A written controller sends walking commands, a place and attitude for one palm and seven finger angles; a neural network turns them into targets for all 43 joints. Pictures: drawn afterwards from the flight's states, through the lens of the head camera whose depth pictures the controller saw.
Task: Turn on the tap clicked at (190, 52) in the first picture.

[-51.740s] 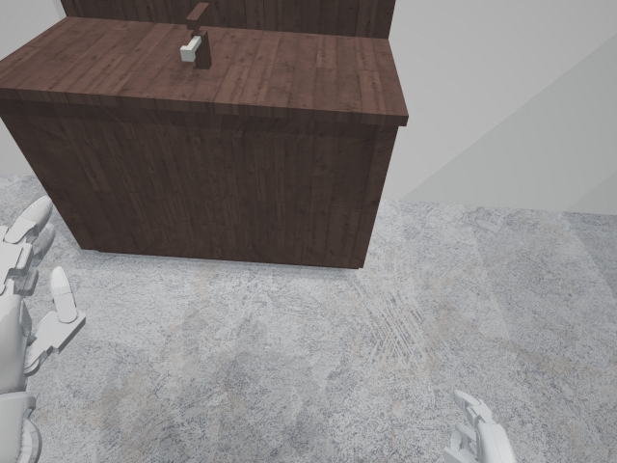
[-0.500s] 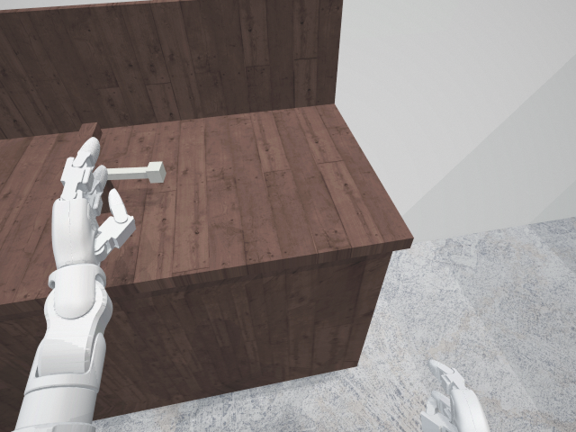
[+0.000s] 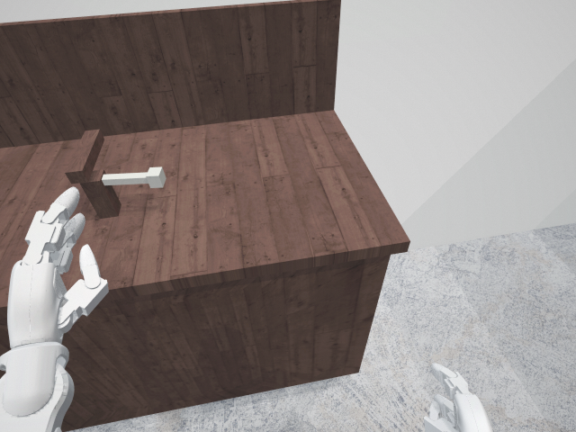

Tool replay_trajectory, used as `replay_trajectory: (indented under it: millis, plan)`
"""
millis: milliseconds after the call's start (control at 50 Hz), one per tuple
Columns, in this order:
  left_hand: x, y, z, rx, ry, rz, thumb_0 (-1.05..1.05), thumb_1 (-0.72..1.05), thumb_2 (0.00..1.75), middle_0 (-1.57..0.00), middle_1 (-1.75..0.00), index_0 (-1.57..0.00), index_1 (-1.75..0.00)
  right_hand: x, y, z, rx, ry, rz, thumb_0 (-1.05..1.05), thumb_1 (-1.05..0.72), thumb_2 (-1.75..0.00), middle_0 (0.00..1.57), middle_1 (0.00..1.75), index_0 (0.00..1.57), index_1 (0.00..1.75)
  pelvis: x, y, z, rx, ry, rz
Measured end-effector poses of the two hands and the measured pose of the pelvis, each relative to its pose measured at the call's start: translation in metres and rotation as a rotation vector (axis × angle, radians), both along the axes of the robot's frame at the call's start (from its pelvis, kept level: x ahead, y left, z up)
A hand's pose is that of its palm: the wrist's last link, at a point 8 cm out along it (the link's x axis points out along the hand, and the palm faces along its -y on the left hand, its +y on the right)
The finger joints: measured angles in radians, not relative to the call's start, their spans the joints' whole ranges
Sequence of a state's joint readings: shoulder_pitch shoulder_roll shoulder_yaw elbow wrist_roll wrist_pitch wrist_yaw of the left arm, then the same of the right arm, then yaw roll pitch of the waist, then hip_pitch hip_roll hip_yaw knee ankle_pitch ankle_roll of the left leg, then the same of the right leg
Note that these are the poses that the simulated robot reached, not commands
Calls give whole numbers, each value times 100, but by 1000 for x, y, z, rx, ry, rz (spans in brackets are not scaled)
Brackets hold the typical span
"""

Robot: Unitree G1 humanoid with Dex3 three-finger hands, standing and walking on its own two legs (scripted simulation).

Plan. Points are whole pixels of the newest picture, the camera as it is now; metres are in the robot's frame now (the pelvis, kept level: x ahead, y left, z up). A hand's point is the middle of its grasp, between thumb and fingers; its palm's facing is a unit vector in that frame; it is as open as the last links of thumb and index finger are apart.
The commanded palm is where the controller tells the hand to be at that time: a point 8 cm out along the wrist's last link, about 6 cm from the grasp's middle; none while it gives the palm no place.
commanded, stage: draw the hand back beside the body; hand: left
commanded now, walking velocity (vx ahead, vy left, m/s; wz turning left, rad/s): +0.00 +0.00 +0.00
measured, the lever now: (156, 177) +0.51 +0.32 +0.08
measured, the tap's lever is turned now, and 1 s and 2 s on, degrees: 82 82 82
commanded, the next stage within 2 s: step back with the hand held close in 0.36 s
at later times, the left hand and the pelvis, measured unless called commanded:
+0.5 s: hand (92, 300) +0.20 +0.24 +0.16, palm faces +0.43 -0.85 -0.31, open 7.4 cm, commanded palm +0.16 +0.28 +0.17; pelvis +0.00 +0.00 +0.00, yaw +0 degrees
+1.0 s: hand (56, 320) +0.18 +0.28 +0.15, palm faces +0.41 -0.80 -0.43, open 7.4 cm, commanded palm +0.13 +0.31 +0.17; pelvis -0.04 +0.03 -0.01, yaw -1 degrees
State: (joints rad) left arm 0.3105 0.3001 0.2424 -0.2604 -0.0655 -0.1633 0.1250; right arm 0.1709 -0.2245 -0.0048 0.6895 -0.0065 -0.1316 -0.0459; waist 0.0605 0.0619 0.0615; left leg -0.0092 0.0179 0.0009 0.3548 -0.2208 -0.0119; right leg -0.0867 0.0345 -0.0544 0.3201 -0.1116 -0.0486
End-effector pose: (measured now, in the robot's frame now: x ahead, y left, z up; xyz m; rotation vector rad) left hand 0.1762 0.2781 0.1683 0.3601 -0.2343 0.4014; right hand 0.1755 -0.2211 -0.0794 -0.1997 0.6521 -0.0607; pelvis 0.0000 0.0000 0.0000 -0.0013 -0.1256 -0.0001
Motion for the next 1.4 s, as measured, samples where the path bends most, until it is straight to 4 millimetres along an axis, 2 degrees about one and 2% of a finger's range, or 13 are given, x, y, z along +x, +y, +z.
replay_trajectory:
  millis: [140, 220, 500, 560, 680, 760, 920, 1140, 1300, 1400]
  plan:
    - [-25, -6, 4, 32, 9, -4, 2, 90, 90, -21, -30, -21, -29, 9, 3, 6, 9, -49, 13, 2, -90, -90, 20, 30, 20, 30, 1, -2, -1, -3, -6, 2]
    - [-30, -2, 2, 28, 14, 24, 2, 89, 90, -21, -30, -21, -30, 10, 6, 6, 6, -50, 26, 2, -90, -90, 20, 30, 20, 30, -2, -3, -1, -5, -10, 10]
    - [-22, 1, 1, 18, 8, 16, 2, 90, 90, -21, -30, -21, -30, 1, 12, 2, 7, -33, 24, 2, -90, -90, 20, 30, 20, 30, -2, 2, -1, -2, -13, 7]
    - [-18, 8, 2, 45, 12, 20, 2, 89, 90, -21, -30, -21, -30, -2, 10, 2, 6, -18, 11, 2, -90, -90, 20, 30, 21, 30, -2, 4, -2, -9, 25, 11]
    - [-8, 15, -8, 71, 72, -6, 2, 90, 90, -21, -30, -21, -30, -15, 2, 0, -29, 28, -45, 2, -90, -90, 20, 30, 21, 30, -8, 14, -3, -10, 91, 0]
    - [-9, 16, -9, 97, 104, -40, 2, 90, 90, -21, -30, -21, -30, -26, 0, -3, -50, 56, -83, 2, -90, -90, 20, 30, 20, 30, -12, 23, -5, -2, 109, -7]
    - [-29, 31, 1, 160, 73, -14, 2, 89, 90, -21, -30, -21, -30, -39, 9, -9, -49, 73, -104, 2, -90, -90, 20, 30, 20, 30, -26, 31, -11, 10, 112, -13]
    - [-59, 32, -11, 125, 31, 12, 2, 89, 90, -21, -30, -21, -30, -60, 22, -13, -50, 44, -66, 2, -90, -90, 20, 30, 21, 30, -58, 34, -20, 0, 107, 0]
    - [-82, 32, 4, 196, -74, 48, 2, 89, 90, -21, -30, -21, -30, -80, 18, -24, -48, 54, -48, 2, -90, -90, 20, 30, 21, 30, -70, 26, -29, 4, 87, 31]
    - [-90, 27, 0, 155, -76, 51, 2, 89, 90, -21, -30, -21, -30, -91, 11, -29, -51, 84, -42, 2, -90, -90, 20, 30, 21, 30, -80, 22, -29, 7, 100, 37]
